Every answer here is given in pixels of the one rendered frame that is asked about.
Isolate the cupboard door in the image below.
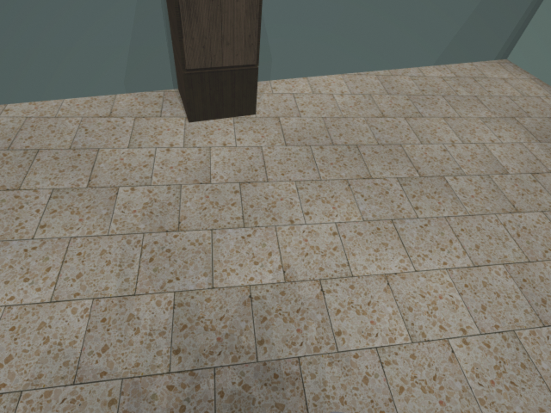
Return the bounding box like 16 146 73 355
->
179 0 259 69

